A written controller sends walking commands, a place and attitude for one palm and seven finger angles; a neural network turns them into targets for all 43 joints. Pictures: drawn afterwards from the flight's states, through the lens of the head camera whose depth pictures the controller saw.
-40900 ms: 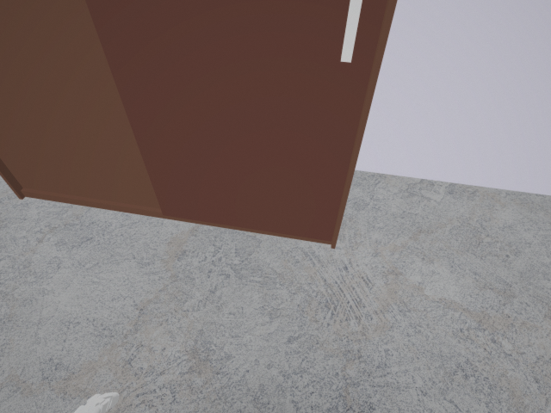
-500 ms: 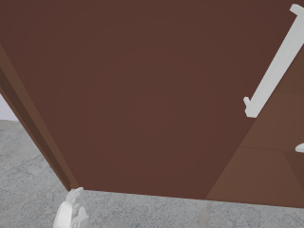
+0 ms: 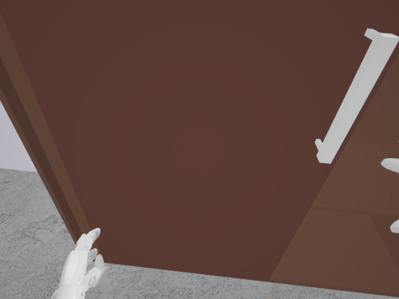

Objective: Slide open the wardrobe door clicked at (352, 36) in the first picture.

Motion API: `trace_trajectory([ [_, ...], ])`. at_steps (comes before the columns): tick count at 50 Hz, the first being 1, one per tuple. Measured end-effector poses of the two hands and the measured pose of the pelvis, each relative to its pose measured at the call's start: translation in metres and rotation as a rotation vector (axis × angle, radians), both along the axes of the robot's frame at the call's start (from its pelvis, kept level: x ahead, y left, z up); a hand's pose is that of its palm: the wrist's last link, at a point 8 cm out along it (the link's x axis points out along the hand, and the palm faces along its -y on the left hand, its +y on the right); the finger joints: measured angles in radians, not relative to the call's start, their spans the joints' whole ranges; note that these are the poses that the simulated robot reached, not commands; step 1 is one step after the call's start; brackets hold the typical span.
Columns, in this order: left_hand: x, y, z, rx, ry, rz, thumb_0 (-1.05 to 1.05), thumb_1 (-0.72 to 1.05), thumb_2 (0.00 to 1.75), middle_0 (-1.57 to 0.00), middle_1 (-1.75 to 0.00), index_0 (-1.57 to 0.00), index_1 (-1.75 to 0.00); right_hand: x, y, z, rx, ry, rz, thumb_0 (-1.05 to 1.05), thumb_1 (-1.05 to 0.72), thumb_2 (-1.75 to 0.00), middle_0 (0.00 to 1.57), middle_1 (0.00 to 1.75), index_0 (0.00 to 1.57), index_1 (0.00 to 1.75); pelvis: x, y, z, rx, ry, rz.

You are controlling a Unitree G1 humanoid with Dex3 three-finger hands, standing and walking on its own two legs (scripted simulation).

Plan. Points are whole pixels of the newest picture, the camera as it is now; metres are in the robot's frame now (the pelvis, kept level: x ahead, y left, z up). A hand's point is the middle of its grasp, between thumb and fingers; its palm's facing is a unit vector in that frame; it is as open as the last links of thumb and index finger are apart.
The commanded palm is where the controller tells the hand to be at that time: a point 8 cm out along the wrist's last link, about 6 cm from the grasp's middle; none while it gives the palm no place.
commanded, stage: draw the hand back to the body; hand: right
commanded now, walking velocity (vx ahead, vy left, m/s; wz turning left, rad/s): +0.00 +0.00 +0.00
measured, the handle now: (345, 102) +0.43 -0.29 +0.25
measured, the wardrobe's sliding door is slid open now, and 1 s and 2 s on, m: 0.69 0.69 0.69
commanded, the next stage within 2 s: step back with the hand held close in 1.22 s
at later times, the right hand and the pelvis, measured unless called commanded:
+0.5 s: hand out of the picture +0.21 -0.31 +0.19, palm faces +0.56 +0.78 -0.28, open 12.2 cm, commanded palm +0.16 -0.33 +0.19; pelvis +0.00 -0.02 +0.01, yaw +0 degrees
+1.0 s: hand (367, 224) +0.19 -0.25 +0.17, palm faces +0.48 +0.80 -0.36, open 7.8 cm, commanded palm +0.15 -0.29 +0.18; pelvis +0.02 +0.01 +0.01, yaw +0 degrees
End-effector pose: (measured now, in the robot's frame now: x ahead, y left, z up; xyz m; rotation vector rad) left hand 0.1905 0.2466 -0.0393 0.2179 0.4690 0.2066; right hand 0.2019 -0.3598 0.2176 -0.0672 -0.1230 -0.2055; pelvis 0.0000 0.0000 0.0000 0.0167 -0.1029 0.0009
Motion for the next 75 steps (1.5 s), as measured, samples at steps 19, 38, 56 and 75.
trace_trajectory([
  [19,-0.023,-0.073,-0.025,-0.050,0.139,-0.180,0.02,0.90,0.89,-0.21,-0.30,-0.20,-0.30,-0.041,0.014,-0.009,-0.286,-0.140,-0.351,-0.01,0.23,-0.35,0.25,0.97,0.24,0.96,-0.008,-0.023,0.008,-0.002,-0.002,-0.004],
  [38,-0.007,-0.012,-0.022,-0.031,0.149,-0.044,0.02,0.90,0.89,-0.20,-0.30,-0.20,-0.30,-0.034,0.058,-0.024,-0.370,-0.068,-0.268,0.01,-0.44,-0.67,0.23,0.57,0.23,0.56,0.020,-0.005,0.010,-0.011,-0.002,0.018],
  [56,0.006,-0.009,-0.029,-0.063,0.146,-0.091,0.02,0.90,0.89,-0.20,-0.30,-0.20,-0.30,-0.052,0.082,-0.030,-0.356,-0.032,-0.314,0.02,-0.86,-0.88,0.22,0.32,0.21,0.31,0.016,0.020,0.009,-0.015,-0.013,-0.001],
  [75,-0.022,0.003,-0.034,-0.028,0.224,-0.030,0.02,0.90,0.89,-0.20,-0.29,-0.20,-0.30,-0.048,0.073,-0.037,-0.410,-0.030,-0.256,0.02,-0.89,-0.89,0.21,0.31,0.21,0.30,0.001,0.012,0.003,0.009,0.047,-0.009],
])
